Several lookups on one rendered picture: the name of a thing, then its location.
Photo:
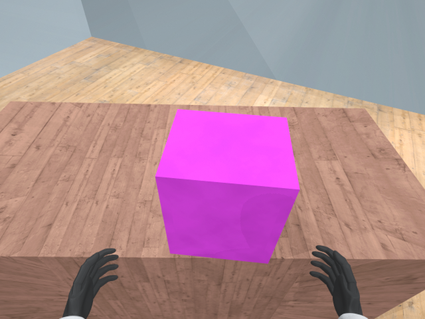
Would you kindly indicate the pedestal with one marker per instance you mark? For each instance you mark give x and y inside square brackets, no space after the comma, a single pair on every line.
[77,178]

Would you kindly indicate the left robot hand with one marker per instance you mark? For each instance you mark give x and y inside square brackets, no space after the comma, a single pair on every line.
[87,283]

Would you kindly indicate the right robot hand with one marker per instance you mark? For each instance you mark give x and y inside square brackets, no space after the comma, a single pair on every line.
[341,281]

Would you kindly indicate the carton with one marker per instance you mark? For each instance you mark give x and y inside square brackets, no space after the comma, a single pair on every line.
[226,184]

